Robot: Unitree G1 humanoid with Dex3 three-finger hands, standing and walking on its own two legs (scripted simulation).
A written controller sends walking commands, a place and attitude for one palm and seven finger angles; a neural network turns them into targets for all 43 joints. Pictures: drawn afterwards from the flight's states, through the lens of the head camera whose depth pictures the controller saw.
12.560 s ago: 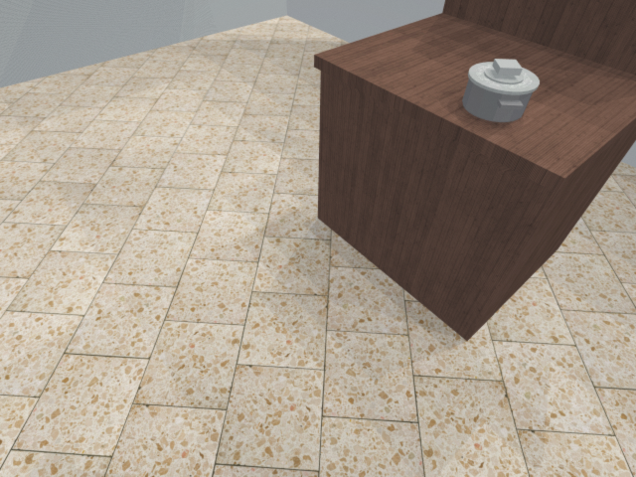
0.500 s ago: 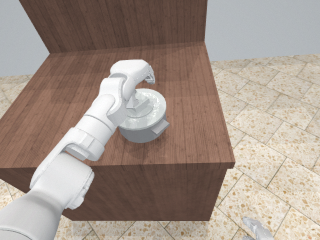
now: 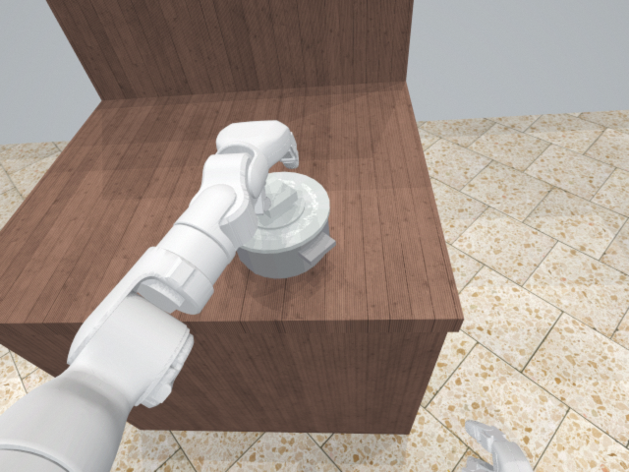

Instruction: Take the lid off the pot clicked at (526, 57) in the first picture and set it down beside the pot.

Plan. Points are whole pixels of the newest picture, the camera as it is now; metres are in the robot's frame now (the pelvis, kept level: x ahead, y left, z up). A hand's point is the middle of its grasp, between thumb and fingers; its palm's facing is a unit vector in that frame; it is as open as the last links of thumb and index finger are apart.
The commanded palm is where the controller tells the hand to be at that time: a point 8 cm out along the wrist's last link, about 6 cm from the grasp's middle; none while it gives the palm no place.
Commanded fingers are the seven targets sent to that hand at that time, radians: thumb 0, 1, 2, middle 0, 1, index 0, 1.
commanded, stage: move the open hand above the knob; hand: left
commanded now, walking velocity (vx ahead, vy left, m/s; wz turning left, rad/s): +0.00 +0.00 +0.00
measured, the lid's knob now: (272, 196) +0.48 +0.07 +0.09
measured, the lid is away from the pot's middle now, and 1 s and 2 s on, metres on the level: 0.00 0.00 0.00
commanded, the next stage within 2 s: lower the open fingers around the knob in 0.86 s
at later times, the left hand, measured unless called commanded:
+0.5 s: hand (261, 161) +0.46 +0.07 +0.17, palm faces -0.17 -0.04 -0.98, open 10.0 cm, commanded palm +0.43 +0.08 +0.22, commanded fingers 0.00 -0.31 1.49 -0.85 -0.08 -0.85 -0.08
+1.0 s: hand (258, 183) +0.44 +0.07 +0.15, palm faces -0.23 -0.02 -0.97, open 10.0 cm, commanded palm +0.43 +0.09 +0.22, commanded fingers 0.00 -0.31 1.49 -0.85 -0.08 -0.85 -0.08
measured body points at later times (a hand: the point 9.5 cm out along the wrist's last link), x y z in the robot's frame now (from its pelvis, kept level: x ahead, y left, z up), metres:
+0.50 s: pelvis +0.00 +0.00 +0.00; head +0.02 -0.04 +0.45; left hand +0.47 +0.07 +0.22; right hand +0.14 -0.24 -0.13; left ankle -0.03 +0.11 -0.74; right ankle +0.02 -0.12 -0.74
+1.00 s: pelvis +0.00 +0.00 +0.00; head +0.01 -0.04 +0.45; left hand +0.45 +0.07 +0.21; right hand +0.16 -0.23 -0.12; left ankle -0.03 +0.11 -0.74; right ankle +0.02 -0.12 -0.74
